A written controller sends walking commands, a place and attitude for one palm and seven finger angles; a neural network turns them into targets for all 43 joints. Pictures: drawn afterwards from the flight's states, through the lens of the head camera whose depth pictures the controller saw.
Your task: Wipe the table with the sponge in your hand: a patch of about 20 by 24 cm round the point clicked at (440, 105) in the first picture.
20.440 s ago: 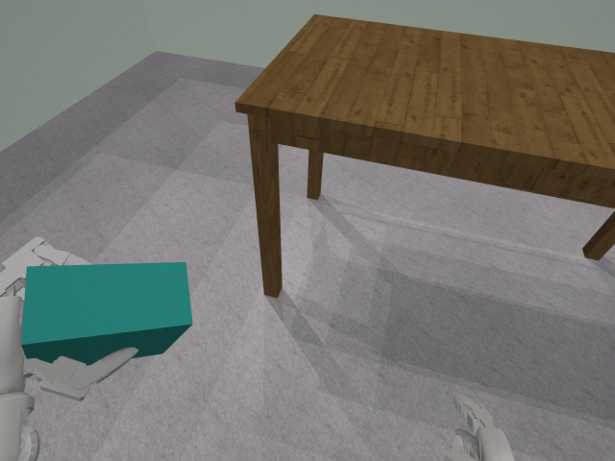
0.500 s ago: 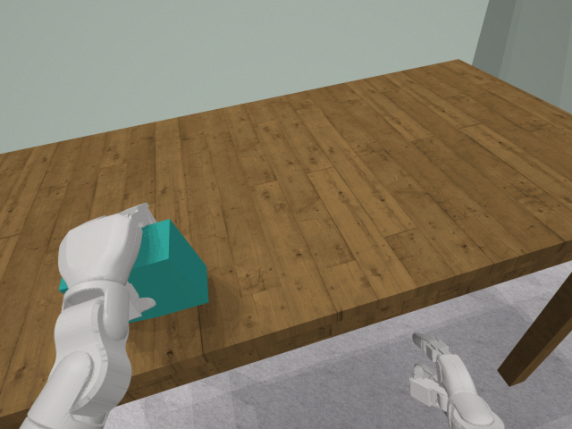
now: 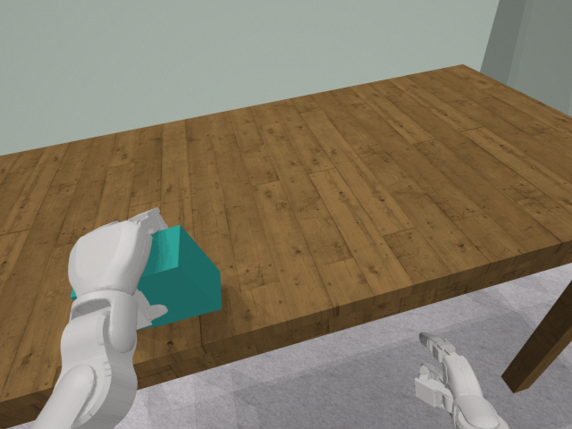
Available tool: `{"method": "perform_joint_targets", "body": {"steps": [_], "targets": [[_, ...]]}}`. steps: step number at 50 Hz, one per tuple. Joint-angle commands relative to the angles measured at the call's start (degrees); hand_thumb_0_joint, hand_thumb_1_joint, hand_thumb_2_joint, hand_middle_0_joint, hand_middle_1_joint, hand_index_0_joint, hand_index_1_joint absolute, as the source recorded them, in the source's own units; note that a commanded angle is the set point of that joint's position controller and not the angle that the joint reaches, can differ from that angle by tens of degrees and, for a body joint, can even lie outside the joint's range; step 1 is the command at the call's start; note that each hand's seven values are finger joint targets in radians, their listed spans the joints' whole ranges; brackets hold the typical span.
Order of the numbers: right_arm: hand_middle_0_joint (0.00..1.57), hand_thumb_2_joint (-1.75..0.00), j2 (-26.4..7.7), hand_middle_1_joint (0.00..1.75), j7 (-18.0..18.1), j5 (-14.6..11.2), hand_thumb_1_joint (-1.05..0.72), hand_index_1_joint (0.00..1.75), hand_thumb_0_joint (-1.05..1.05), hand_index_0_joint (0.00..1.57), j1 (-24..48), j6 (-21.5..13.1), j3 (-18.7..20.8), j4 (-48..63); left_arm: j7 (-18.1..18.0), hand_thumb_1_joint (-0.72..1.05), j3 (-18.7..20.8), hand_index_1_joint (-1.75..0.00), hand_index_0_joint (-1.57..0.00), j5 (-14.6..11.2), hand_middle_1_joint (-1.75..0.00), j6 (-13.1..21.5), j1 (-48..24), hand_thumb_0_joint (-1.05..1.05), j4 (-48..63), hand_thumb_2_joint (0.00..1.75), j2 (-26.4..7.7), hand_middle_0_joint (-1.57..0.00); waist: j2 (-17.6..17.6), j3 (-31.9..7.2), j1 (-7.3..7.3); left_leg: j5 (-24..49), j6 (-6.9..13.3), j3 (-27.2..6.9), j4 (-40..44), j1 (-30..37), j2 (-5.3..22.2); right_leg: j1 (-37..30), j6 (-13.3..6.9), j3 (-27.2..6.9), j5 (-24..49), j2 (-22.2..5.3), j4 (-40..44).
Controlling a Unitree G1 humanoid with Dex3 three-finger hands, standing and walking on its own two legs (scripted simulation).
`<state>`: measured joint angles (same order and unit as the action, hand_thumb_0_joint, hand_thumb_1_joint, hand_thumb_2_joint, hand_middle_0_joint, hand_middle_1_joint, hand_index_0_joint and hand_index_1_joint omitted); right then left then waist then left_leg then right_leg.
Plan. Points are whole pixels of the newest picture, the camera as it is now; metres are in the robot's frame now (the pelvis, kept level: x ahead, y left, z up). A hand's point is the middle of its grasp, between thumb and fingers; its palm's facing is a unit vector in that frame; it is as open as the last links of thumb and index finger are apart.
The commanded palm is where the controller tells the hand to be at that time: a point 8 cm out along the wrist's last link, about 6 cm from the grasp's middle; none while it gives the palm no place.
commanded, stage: slide across to the third lane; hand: left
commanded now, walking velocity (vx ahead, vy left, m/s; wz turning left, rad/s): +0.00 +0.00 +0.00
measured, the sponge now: (163, 289) +0.26 +0.22 +0.10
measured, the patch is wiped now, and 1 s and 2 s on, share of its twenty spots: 0.85 0.95 1.00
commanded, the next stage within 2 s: wipe forward along the third lane in 0.38 s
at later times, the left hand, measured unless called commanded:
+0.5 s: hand (202, 260) +0.26 +0.15 +0.16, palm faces +0.23 -0.21 -0.95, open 10.2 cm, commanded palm +0.23 +0.15 +0.21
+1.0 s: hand (214, 237) +0.32 +0.15 +0.15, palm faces +0.12 -0.11 -0.99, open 10.2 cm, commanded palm +0.28 +0.17 +0.19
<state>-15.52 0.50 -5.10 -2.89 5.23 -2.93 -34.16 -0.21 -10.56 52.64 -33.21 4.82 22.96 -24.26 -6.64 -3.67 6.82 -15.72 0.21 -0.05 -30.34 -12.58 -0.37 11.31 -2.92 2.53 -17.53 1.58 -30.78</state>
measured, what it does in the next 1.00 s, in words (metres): stands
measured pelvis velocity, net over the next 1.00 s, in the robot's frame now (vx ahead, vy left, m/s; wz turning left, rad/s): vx -0.02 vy -0.04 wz -0.02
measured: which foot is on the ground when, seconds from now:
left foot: down 0.00-1.00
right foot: down 0.00-1.00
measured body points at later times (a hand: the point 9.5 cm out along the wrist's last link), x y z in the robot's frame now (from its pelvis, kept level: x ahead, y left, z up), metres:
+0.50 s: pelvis -0.02 -0.02 +0.00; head -0.06 -0.07 +0.45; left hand +0.25 +0.16 +0.21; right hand +0.24 -0.19 -0.06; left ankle +0.01 +0.12 -0.73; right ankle -0.01 -0.09 -0.73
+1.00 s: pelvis -0.02 -0.04 +0.00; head -0.07 -0.09 +0.45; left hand +0.30 +0.16 +0.20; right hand +0.20 -0.26 -0.08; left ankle +0.01 +0.12 -0.73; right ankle -0.01 -0.09 -0.73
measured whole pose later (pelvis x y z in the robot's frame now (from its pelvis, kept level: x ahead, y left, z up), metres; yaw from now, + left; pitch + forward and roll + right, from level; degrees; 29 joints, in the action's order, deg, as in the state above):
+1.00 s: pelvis -0.02 -0.04 +0.00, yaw -1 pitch -3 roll +2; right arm -15.8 4.0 -5.3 -2.5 5.2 -3.7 -38.6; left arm 1.6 -17.2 51.7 -34.4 -20.5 -7.4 -20.7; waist -6.3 -3.7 3.8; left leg -12.3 -0.6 0.0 -26.7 -11.3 1.9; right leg 11.5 -6.0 2.5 -14.8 4.0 -29.2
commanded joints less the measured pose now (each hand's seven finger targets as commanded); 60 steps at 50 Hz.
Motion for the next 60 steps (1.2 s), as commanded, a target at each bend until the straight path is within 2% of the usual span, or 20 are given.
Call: {"method": "perform_joint_targets", "body": {"steps": [1, 8, 9, 13, 17, 18, 21, 27, 28, 30, 33, 34, 38, 42, 43, 45, 48, 50, 53, 60], "targets": [[0.20, -0.90, -3.3, 0.30, -0.3, 0.1, -0.90, 0.30, 0.00, 0.20, 14.5, -4.3, 1.2, 11.2, 1.0, 0.10, -3.6, -1.60, -1.20, -3.0, -1.60, 1.9, -10.7, 0.00, 6.4, 1.30, -0.3, -1.20, 8.5, -4.2, -1.23, 12.7, 2.2, -1.2, 3.7, 3.3, -0.2, 0.5, -0.3, -2.2, 12.4, -0.1, 5.8], [0.20, -0.90, -2.7, 0.30, 0.1, -0.1, -0.90, 0.30, 0.00, 0.20, 17.2, -5.4, 0.7, 11.1, -0.3, 0.10, -2.3, -1.60, -1.20, -2.1, -1.60, 2.2, -20.4, 0.00, 7.3, 1.30, -3.0, -1.20, 7.9, -5.8, -0.46, 10.3, 1.9, -1.6, 5.2, 5.0, -0.3, -0.3, -1.1, -4.2, 7.2, 0.0, 7.1], [0.20, -0.90, -2.4, 0.30, 0.0, 0.1, -0.90, 0.30, 0.00, 0.20, 16.1, -5.8, 0.6, 11.2, -0.3, 0.10, -5.3, -1.60, -1.20, -2.1, -1.60, 2.3, -21.8, 0.00, 6.2, 1.30, 0.3, -1.20, 8.5, -6.9, -0.68, 10.9, 1.9, -1.0, 4.9, 4.8, -0.7, -0.6, -0.8, -2.6, 7.6, -0.3, 6.7], [0.20, -0.90, -2.5, 0.30, 0.0, -0.3, -0.90, 0.30, 0.00, 0.20, 17.7, -5.5, 0.5, 10.5, -0.7, 0.10, -3.9, -1.60, -1.20, -2.3, -1.60, 2.1, -24.5, 0.00, 4.7, 1.30, -1.5, -1.20, 7.0, -5.6, -0.67, 8.2, 1.6, -1.1, 6.0, 4.9, -0.5, -0.1, -1.2, -4.1, 4.3, -0.2, 8.0], [0.20, -0.90, -2.5, 0.30, -0.2, -0.1, -0.90, 0.30, 0.00, 0.20, 16.5, -5.3, 0.7, 9.5, -0.8, 0.10, -7.2, -1.60, -1.20, -2.3, -1.60, 2.3, -27.6, 0.00, 1.2, 1.30, 1.7, -1.20, 7.4, -5.9, -1.07, 7.4, 1.7, -0.2, 6.0, 4.9, -1.0, -0.1, -0.6, -3.2, 3.7, -0.6, 8.8], [0.20, -0.90, -2.5, 0.30, -0.2, -0.3, -0.90, 0.30, 0.00, 0.20, 17.3, -5.5, 0.6, 10.0, -1.2, 0.10, -4.7, -1.60, -1.20, -1.9, -1.60, 2.2, -27.9, 0.00, 2.0, 1.30, -0.9, -1.20, 7.6, -6.6, -0.91, 6.9, 1.6, -0.5, 6.3, 5.2, -0.7, -0.4, -1.2, -4.5, 2.5, -0.4, 8.7], [0.20, -0.90, -2.4, 0.30, -0.8, -0.1, -0.90, 0.30, 0.00, 0.20, 16.8, -5.0, 0.8, 9.6, -1.2, 0.10, -7.6, -1.60, -1.20, -2.5, -1.60, 2.0, -26.6, 0.00, 0.5, 1.30, 2.9, -1.20, 8.6, -7.0, -0.83, 9.2, 1.6, 0.0, 5.7, 5.3, -0.9, -1.1, -0.7, -3.2, 5.9, -0.7, 8.7], [0.20, -0.90, -2.7, 0.30, -0.1, -0.1, -0.90, 0.30, 0.00, 0.20, 16.6, -3.4, 0.6, 8.8, -1.6, 0.10, -4.5, -1.60, -1.20, -2.4, -1.60, 1.2, -30.4, 0.00, -4.6, 1.30, -0.3, -1.20, 9.2, -4.6, -1.31, 6.7, 1.5, 1.0, 6.1, 4.2, -0.9, 0.2, -0.5, -4.4, 2.3, -0.9, 10.5], [0.20, -0.90, -2.9, 0.30, 0.2, -0.2, -0.90, 0.30, 0.00, 0.20, 17.1, -3.4, 0.5, 9.3, -2.0, 0.10, -0.6, -1.60, -1.20, -2.2, -1.60, 1.3, -31.3, 0.00, -4.2, 1.30, -4.5, -1.20, 8.9, -4.9, -0.90, 5.9, 1.6, 0.7, 6.4, 4.1, -0.8, -0.1, -0.9, -6.0, 1.0, -0.7, 10.5], [0.20, -0.90, -2.5, 0.30, 0.5, -0.1, -0.90, 0.30, 0.00, 0.20, 16.5, -3.5, 0.5, 8.9, -1.9, 0.10, -2.9, -1.60, -1.20, -1.9, -1.60, 0.9, -31.4, 0.00, -7.5, 1.30, -1.7, -1.20, 9.1, -5.6, -1.26, 7.7, 1.6, 1.3, 5.6, 4.0, -1.0, -0.7, -0.6, -5.2, 3.2, -1.0, 10.2], [0.20, -0.90, -3.1, 0.30, 1.2, -0.2, -0.90, 0.30, 0.00, 0.20, 16.8, -3.0, 0.4, 8.9, -1.7, 0.10, -0.1, -1.60, -1.20, -1.5, -1.60, 0.7, -34.6, 0.00, -8.3, 1.30, -5.3, -1.20, 7.4, -5.0, -1.42, 6.8, 1.5, 1.0, 6.3, 3.7, -1.1, -0.5, -1.0, -6.6, 2.1, -0.9, 10.6], [0.20, -0.90, -2.7, 0.30, 1.3, -0.1, -0.90, 0.30, 0.00, 0.20, 16.5, -3.3, 0.5, 9.2, -1.6, 0.10, -3.1, -1.60, -1.20, -1.2, -1.60, 0.5, -35.5, 0.00, -9.3, 1.30, -2.0, -1.20, 7.8, -6.8, -1.43, 7.3, 1.7, 1.5, 5.8, 3.7, -1.4, -1.4, -0.8, -5.7, 2.7, -1.2, 10.3], [0.20, -0.90, -3.6, 0.30, 2.1, -0.1, -0.90, 0.30, 0.00, 0.20, 16.1, -3.0, 0.6, 8.1, -1.2, 0.10, 0.5, -1.60, -1.20, -0.9, -1.60, 0.0, -35.1, 0.00, -15.0, 1.30, -6.1, -1.20, 10.1, -4.3, -1.50, 5.9, 1.7, 1.3, 5.6, 2.6, -1.3, -0.2, -0.6, -7.9, 0.6, -1.4, 11.8], [0.20, -0.90, -3.9, 0.30, 2.9, -0.1, -0.90, 0.30, 0.00, 0.20, 15.5, -3.2, 0.9, 7.2, -0.5, 0.10, -1.3, -1.60, -1.20, -0.3, -1.60, -0.5, -37.3, 0.00, -20.9, 1.30, -4.5, -1.20, 10.4, -4.8, -1.76, 5.6, 1.6, 1.8, 4.9, 1.9, -1.5, -0.1, -0.1, -8.1, -0.1, -1.9, 12.2], [0.20, -0.90, -4.3, 0.30, 3.2, -0.1, -0.90, 0.30, 0.00, 0.20, 15.4, -3.2, 0.8, 7.2, -0.6, 0.10, 1.7, -1.60, -1.20, 0.0, -1.60, -0.5, -38.5, 0.00, -22.0, 1.30, -8.3, -1.20, 10.6, -4.8, -1.68, 5.0, 1.6, 1.4, 5.0, 1.3, -1.5, -0.3, -0.4, -9.8, -1.7, -1.9, 12.5], [0.20, -0.90, -4.2, 0.30, 3.4, -0.2, -0.90, 0.30, 0.00, 0.20, 14.9, -3.3, 0.8, 6.8, -0.3, 0.10, -0.7, -1.60, -1.20, 0.1, -1.60, -1.1, -39.9, 0.00, -25.4, 1.30, -5.6, -1.20, 11.7, -5.3, -2.09, 5.6, 1.6, 1.7, 4.5, 0.7, -1.6, -0.7, 0.0, -8.8, 0.1, -2.3, 12.2], [0.20, -0.90, -4.8, 0.30, 3.7, -0.1, -0.90, 0.30, 0.00, 0.20, 15.0, -3.2, 0.8, 6.4, 0.3, 0.10, 1.9, -1.60, -1.20, 0.6, -1.60, -1.6, -40.5, 0.00, -28.1, 1.30, -8.8, -1.20, 10.6, -5.8, -1.62, 5.7, 1.5, 1.2, 4.7, -0.1, -1.6, -1.4, -0.2, -9.9, 1.4, -2.3, 11.8], [0.20, -0.90, -4.7, 0.30, 3.6, -0.1, -0.90, 0.30, 0.00, 0.20, 14.7, -3.4, 0.9, 6.0, 0.8, 0.10, -0.4, -1.60, -1.20, 1.0, -1.60, -2.1, -40.6, 0.00, -30.9, 1.30, -6.4, -1.20, 12.0, -6.4, -1.89, 6.6, 1.6, 1.6, 3.9, -0.8, -1.6, -2.2, 0.2, -9.7, 4.1, -2.7, 11.2], [0.20, -0.90, -5.2, 0.30, 3.6, 0.0, -0.90, 0.30, 0.00, 0.20, 14.9, -3.1, 1.1, 5.8, 1.6, 0.10, 2.3, -1.60, -1.20, 1.4, -1.60, -2.4, -41.3, 0.00, -32.0, 1.30, -9.7, -1.20, 12.0, -7.3, -1.69, 7.1, 1.6, 1.1, 3.7, -1.3, -1.7, -3.2, 0.2, -10.9, 5.8, -2.7, 10.9], [0.20, -0.90, -5.4, 0.30, 3.9, 0.2, -0.90, 0.30, 0.00, 0.20, 12.9, -3.6, 1.4, 5.0, 2.4, 0.10, 1.8, -1.60, -1.20, 1.5, -1.60, 0.0, -42.3, 0.00, -36.3, 1.30, -8.8, -1.20, 13.2, -7.4, -2.24, 7.1, 1.8, 1.0, 2.9, -2.5, -1.8, -3.1, 0.7, -10.8, 8.5, -3.1, 10.4]]}}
